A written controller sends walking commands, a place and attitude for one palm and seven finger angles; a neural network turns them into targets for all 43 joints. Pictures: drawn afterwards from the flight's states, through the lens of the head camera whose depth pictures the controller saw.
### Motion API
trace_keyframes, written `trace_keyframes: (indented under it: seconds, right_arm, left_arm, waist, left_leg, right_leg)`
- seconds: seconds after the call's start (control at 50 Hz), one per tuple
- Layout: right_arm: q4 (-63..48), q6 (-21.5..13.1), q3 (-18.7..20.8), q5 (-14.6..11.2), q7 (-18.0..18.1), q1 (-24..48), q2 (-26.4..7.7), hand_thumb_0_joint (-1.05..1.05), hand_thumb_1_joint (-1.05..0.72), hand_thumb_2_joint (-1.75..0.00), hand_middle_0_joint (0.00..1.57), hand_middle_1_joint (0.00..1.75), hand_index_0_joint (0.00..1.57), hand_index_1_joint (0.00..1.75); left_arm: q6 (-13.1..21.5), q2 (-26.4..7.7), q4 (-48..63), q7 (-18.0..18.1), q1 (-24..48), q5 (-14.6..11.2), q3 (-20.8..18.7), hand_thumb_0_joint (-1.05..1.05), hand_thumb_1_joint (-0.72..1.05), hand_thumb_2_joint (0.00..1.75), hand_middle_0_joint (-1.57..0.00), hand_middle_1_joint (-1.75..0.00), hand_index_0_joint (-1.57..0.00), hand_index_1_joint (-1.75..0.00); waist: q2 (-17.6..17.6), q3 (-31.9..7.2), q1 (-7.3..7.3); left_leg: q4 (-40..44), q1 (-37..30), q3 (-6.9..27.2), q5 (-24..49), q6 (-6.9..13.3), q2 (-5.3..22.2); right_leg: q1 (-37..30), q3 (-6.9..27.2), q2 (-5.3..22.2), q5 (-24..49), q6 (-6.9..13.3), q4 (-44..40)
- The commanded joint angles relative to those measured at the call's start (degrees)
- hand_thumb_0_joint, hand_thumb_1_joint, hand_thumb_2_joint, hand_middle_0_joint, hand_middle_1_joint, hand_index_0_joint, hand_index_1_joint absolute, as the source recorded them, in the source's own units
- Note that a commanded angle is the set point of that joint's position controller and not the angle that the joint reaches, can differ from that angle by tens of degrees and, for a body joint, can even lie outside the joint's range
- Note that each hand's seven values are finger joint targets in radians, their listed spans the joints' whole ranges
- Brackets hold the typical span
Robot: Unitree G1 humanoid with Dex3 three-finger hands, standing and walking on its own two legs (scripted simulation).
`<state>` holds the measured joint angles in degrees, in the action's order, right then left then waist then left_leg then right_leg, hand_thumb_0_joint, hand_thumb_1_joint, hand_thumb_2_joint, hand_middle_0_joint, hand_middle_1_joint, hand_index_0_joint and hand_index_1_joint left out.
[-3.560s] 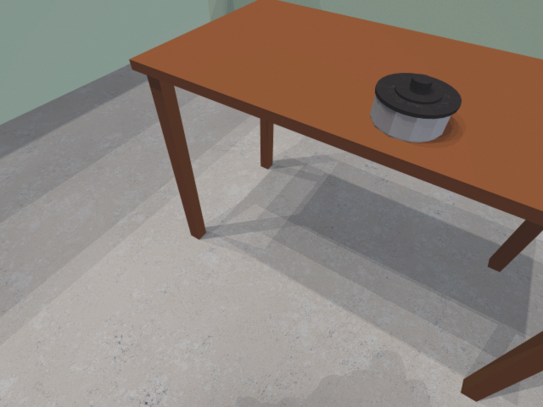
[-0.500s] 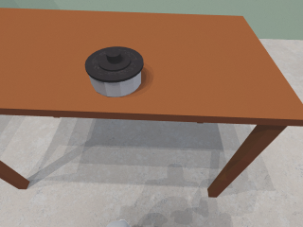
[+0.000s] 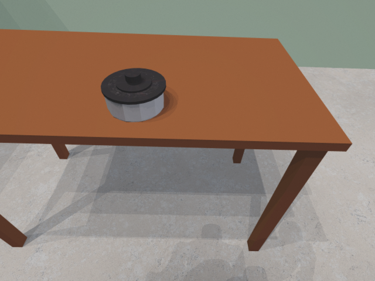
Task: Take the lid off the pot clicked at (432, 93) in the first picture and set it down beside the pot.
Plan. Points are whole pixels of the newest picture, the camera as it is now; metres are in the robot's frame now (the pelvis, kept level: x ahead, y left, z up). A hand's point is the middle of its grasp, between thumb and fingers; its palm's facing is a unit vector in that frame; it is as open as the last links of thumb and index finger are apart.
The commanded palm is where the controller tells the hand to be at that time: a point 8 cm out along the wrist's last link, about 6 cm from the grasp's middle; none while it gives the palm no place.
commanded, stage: come to a stop and stand still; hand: left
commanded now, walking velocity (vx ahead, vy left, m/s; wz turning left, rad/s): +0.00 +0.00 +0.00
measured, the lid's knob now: (132, 76) +0.57 +0.17 +0.17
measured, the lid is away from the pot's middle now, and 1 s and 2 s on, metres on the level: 0.00 0.00 0.00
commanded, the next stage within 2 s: look again from close up in 0.18 s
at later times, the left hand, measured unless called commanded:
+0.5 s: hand out of the picture -0.04 +0.18 -0.17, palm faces +0.10 -0.98 -0.15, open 7.4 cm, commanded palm none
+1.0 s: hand out of the picture -0.17 +0.21 -0.16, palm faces +0.13 -0.96 -0.23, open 7.4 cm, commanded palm none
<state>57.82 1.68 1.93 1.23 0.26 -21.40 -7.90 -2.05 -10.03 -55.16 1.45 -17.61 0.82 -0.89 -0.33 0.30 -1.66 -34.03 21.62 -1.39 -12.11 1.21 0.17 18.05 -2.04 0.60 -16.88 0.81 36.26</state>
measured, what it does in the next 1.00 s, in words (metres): walks backwards: right foot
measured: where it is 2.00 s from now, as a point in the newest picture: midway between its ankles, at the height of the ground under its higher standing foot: outside the picture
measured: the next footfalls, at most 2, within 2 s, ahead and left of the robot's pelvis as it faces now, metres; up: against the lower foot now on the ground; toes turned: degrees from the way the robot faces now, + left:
right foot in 0.90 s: -0.09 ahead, -0.04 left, +0.00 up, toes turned -1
left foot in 1.20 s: -0.15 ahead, +0.18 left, +0.00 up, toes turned +2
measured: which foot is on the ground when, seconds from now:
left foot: down 0.00-0.90, up 0.92-1.00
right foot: down 0.00-0.66, up 0.68-0.88, down 0.90-1.00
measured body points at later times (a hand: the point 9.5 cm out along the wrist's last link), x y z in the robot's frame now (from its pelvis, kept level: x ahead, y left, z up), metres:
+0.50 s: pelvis -0.03 +0.01 +0.01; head -0.04 +0.03 +0.46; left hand -0.04 +0.23 -0.16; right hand +0.00 -0.21 -0.14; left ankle +0.09 +0.11 -0.72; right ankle +0.05 -0.11 -0.72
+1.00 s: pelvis -0.13 +0.03 +0.01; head -0.16 +0.03 +0.46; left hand -0.18 +0.26 -0.14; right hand -0.09 -0.20 -0.15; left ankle -0.04 +0.13 -0.65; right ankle -0.14 -0.04 -0.72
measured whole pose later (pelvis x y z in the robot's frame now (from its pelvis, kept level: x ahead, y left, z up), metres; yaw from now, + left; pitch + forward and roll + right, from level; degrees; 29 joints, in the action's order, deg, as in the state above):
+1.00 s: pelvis -0.13 +0.03 +0.01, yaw +3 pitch -3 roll +1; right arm 57.5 5.0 4.7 1.1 0.9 -17.2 -9.7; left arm -4.0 -8.5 -58.7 2.6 -24.9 1.3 -2.0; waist 0.5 -1.9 -0.4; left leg -62.2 35.4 0.7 -16.2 -2.1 -5.6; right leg 10.0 -5.1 -1.6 -18.1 5.1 30.6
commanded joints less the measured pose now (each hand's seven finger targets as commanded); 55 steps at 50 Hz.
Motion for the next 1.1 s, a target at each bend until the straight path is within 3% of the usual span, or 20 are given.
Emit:
trace_keyframes:
  seconds: [0.0, 0.1, 0.16, 0.24, 0.42, 0.56, 0.6, 0.64, 0.66, 0.72, 0.76, 0.8, 0.84, 0.86, 0.88, 0.9, 0.92, 0.94, 1.02, 1.08]
  right_arm:
    - [-3.7, -1.8, 1.2, 0.1, 0.7, 2.6, -7.2, 0.0, -0.9, -0.9, 0.2, 0.3, 0.2, 0.3]
    - [-1.8, -1.7, 0.8, 0.0, 0.8, -0.8, -4.0, 0.0, -0.9, -0.9, 0.2, 0.3, 0.2, 0.3]
    - [-1.0, -1.6, 0.8, 0.0, 0.8, -2.4, -3.9, 0.0, -0.9, -0.9, 0.2, 0.3, 0.2, 0.3]
    - [-1.2, -1.7, 1.1, 0.1, 0.9, -0.2, -5.7, 0.0, -0.9, -0.9, 0.2, 0.3, 0.2, 0.3]
    - [-1.4, -1.1, 1.5, 0.0, 1.3, 2.5, -5.4, 0.0, -0.9, -0.9, 0.2, 0.3, 0.2, 0.3]
    - [1.3, 0.0, 2.1, 0.3, 1.2, -7.0, -3.3, 0.0, -0.9, -0.9, 0.2, 0.3, 0.2, 0.3]
    - [1.1, -1.1, 1.6, 0.3, 0.9, -7.8, -3.9, 0.0, -0.9, -0.9, 0.2, 0.3, 0.2, 0.3]
    - [-1.7, -2.0, 2.0, 0.7, 1.5, -0.8, -8.4, 0.0, -0.9, -0.9, 0.2, 0.3, 0.2, 0.3]
    - [-3.0, -1.7, 2.1, 0.5, 1.4, 4.9, -9.4, 0.0, -0.9, -0.9, 0.2, 0.3, 0.2, 0.3]
    - [-5.5, -2.0, 1.9, 0.3, 1.2, 13.0, -9.2, 0.0, -0.9, -0.9, 0.2, 0.3, 0.2, 0.3]
    - [-3.9, -1.6, 2.1, 0.6, 1.4, 10.3, -8.7, 0.0, -0.9, -0.9, 0.2, 0.3, 0.2, 0.3]
    - [-2.3, -0.5, 2.5, 0.9, 1.7, 5.9, -8.0, 0.0, -0.9, -0.9, 0.2, 0.3, 0.2, 0.3]
    - [-1.3, 0.7, 2.7, 0.4, 1.8, 2.9, -7.4, 0.0, -0.9, -0.9, 0.2, 0.3, 0.2, 0.3]
    - [-0.6, 1.8, 2.7, -0.5, 1.7, 0.5, -4.7, 0.0, -0.9, -0.9, 0.2, 0.3, 0.2, 0.3]
    - [-1.8, 2.7, 3.5, -0.2, 2.1, 1.3, -2.1, 0.0, -0.9, -0.9, 0.2, 0.3, 0.2, 0.3]
    - [-3.9, 3.9, 4.8, 0.3, 2.0, 0.8, -8.2, 0.0, -0.9, -0.9, 0.2, 0.3, 0.2, 0.3]
    - [-2.7, 4.2, 4.5, 0.3, 1.5, -2.9, -6.5, 0.0, -0.9, -0.9, 0.2, 0.3, 0.2, 0.3]
    - [-1.5, 3.5, 4.1, 0.2, 0.6, -3.3, -7.4, 0.0, -0.9, -0.9, 0.2, 0.3, 0.2, 0.3]
    - [-2.7, -0.3, 2.3, -0.6, 0.1, 1.4, -3.7, 0.0, -0.9, -0.9, 0.2, 0.3, 0.2, 0.3]
    - [-3.0, -1.3, 0.9, -0.7, 0.5, 2.0, -2.1, 0.0, -0.9, -0.9, 0.2, 0.3, 0.2, 0.3]
  left_arm:
    - [2.0, -5.4, 1.9, 0.5, -4.9, 0.3, -1.6, 0.0, 0.9, 0.9, -0.2, -0.3, -0.2, -0.3]
    - [2.6, -6.1, 1.5, 0.4, -2.5, 0.1, -1.6, 0.0, 0.9, 0.9, -0.2, -0.3, -0.2, -0.3]
    - [2.5, -6.4, 1.9, 0.4, -0.7, 0.1, -1.7, 0.0, 0.9, 0.9, -0.2, -0.3, -0.2, -0.3]
    - [2.0, -5.5, 0.9, 0.3, -3.3, 0.3, -1.7, 0.0, 0.9, 0.9, -0.2, -0.3, -0.2, -0.3]
    - [1.6, -3.9, -1.7, -0.2, -8.1, 0.7, -1.9, 0.0, 0.9, 0.9, -0.2, -0.3, -0.2, -0.3]
    - [1.0, -6.6, 1.7, 0.5, 5.2, 0.8, -3.1, 0.0, 0.9, 0.9, -0.2, -0.3, -0.2, -0.3]
    - [1.1, -5.4, 2.0, 0.4, 4.8, 0.5, -2.7, 0.0, 0.9, 0.9, -0.2, -0.3, -0.2, -0.3]
    - [0.1, -3.1, 0.7, 0.3, -1.8, -0.2, -2.8, 0.0, 0.9, 0.9, -0.2, -0.3, -0.2, -0.3]
    - [-0.2, -3.0, -0.7, 0.3, -5.7, 0.3, -2.8, 0.0, 0.9, 0.9, -0.2, -0.3, -0.2, -0.3]
    - [-1.0, -1.9, -3.6, -0.1, -14.3, 1.2, -3.3, 0.0, 0.9, 0.9, -0.2, -0.3, -0.2, -0.3]
    - [-1.0, -2.0, -3.6, -0.3, -15.3, 0.8, -3.0, 0.0, 0.9, 0.9, -0.2, -0.3, -0.2, -0.3]
    - [-1.2, -2.2, -3.3, -0.4, -17.2, 0.0, -2.6, 0.0, 0.9, 0.9, -0.2, -0.3, -0.2, -0.3]
    - [-1.4, -2.3, -4.4, -0.1, -21.7, -0.1, -2.4, 0.0, 0.9, 0.9, -0.2, -0.3, -0.2, -0.3]
    - [-1.5, -4.5, -4.2, 0.3, -21.2, 0.5, -2.5, 0.0, 0.9, 0.9, -0.2, -0.3, -0.2, -0.3]
    - [-1.7, -8.4, -1.2, 1.0, -13.7, 1.6, -2.6, 0.0, 0.9, 0.9, -0.2, -0.3, -0.2, -0.3]
    - [-1.4, -8.2, 3.9, 1.8, 0.4, 1.5, -2.0, 0.0, 0.9, 0.9, -0.2, -0.3, -0.2, -0.3]
    - [-0.1, -7.8, 6.2, 2.2, 7.7, 1.0, -2.6, 0.0, 0.9, 0.9, -0.2, -0.3, -0.2, -0.3]
    - [1.8, -6.8, 6.9, 2.5, 10.8, 0.3, -2.6, 0.0, 0.9, 0.9, -0.2, -0.3, -0.2, -0.3]
    - [3.5, -6.3, 2.0, 1.3, -3.3, 0.6, -2.4, 0.0, 0.9, 0.9, -0.2, -0.3, -0.2, -0.3]
    - [2.4, -7.4, 0.3, 0.5, -7.8, 0.8, -2.4, 0.0, 0.9, 0.9, -0.2, -0.3, -0.2, -0.3]
  waist:
    - [3.8, 4.6, 3.1]
    - [-3.0, 3.5, 0.53]
    - [-2.1, 3.3, -0.41]
    - [4.4, 5.0, 1.15]
    - [0.4, 2.9, 2.25]
    - [-8.2, 1.8, -4.65]
    - [1.4, 2.9, -4.06]
    - [21.8, 4.7, 0.45]
    - [19.4, 5.2, 3.69]
    - [9.0, 1.1, 8.67]
    - [9.7, -0.5, 6.34]
    - [11.0, -0.3, 4.05]
    - [5.2, 3.5, 4.23]
    - [-8.8, 4.3, 3.43]
    - [-22.1, 11.2, 1.88]
    - [-10.4, 12.7, -3.36]
    - [-11.7, 8.5, -6.63]
    - [-8.2, 10.6, -6.82]
    - [-0.6, 8.8, 0.65]
    - [-7.7, 5.6, 3.58]
  left_leg:
    - [15.7, 7.9, 11.1, -22.6, 2.1, 5.6]
    - [4.2, -1.6, 3.7, -10.7, 0.0, 1.2]
    - [3.7, -4.5, 4.3, -11.6, -0.1, 1.6]
    - [12.6, 1.8, 9.8, -21.3, 1.1, 4.2]
    - [11.5, 2.8, 7.6, -21.1, 0.5, 1.8]
    - [-11.3, -15.8, 0.3, -8.9, -1.3, -1.5]
    - [1.6, -12.8, 6.9, -14.5, 0.2, 1.8]
    - [29.5, 11.3, 30.3, -40.9, 4.2, 13.4]
    - [32.0, 17.9, 30.3, -40.6, 5.6, 14.1]
    - [31.0, 20.5, 18.7, -29.1, 3.2, 9.6]
    - [28.6, 10.7, 13.4, -24.3, 2.3, 7.7]
    - [29.0, 3.2, 14.2, -22.4, 0.8, 7.2]
    - [23.5, 2.6, 10.4, -19.0, -2.6, 3.8]
    - [7.0, 6.6, 1.2, -15.0, -4.8, -3.3]
    - [-21.4, 9.8, -1.1, -13.4, -5.3, -8.9]
    - [-38.7, 11.3, 5.5, -11.0, -4.4, -6.2]
    - [-45.8, 4.4, 7.3, -7.9, -4.2, -4.8]
    - [-43.3, 4.0, 7.8, -4.4, -3.5, -2.1]
    - [-17.3, 7.9, 0.3, -8.1, -2.5, -0.9]
    - [0.4, -1.4, -1.8, -10.9, -1.3, -2.0]
  right_leg:
    - [-1.9, 4.4, 1.6, -11.4, 1.3, -9.0]
    - [6.3, 11.0, 7.2, -17.7, 3.8, -17.5]
    - [10.2, 9.2, 6.9, -19.4, 3.3, -17.5]
    - [6.3, 4.9, 3.1, -17.1, 1.4, -12.2]
    - [2.9, 4.9, 2.5, -16.1, 1.7, -12.4]
    - [25.0, 8.7, 9.3, -23.3, 4.2, -19.5]
    - [23.3, 5.4, 5.0, -21.6, 2.3, -8.6]
    - [7.7, -0.1, -4.9, -12.9, -0.6, 19.4]
    - [2.8, 2.4, -3.3, -10.4, 0.2, 29.3]
    - [-2.5, -1.0, -4.6, -6.0, 0.0, 38.2]
    - [-2.4, -3.8, -4.1, -11.5, 0.4, 27.1]
    - [-5.1, -4.2, -3.7, -19.3, 2.1, 6.9]
    - [-10.5, -2.2, -3.6, -16.9, 3.7, -18.6]
    - [-10.0, 8.6, 3.7, -19.5, 7.1, -27.5]
    - [6.4, 24.7, 17.2, -26.1, 12.7, -34.6]
    - [16.4, 20.4, 19.1, -15.8, 13.9, -32.0]
    - [25.4, 20.1, 18.9, -21.2, 12.4, -33.8]
    - [24.5, 19.4, 15.7, -22.0, 10.4, -32.5]
    - [-2.1, 13.1, 11.7, -7.0, 10.3, -23.9]
    - [-3.5, 13.4, 10.0, -10.1, 8.8, -22.3]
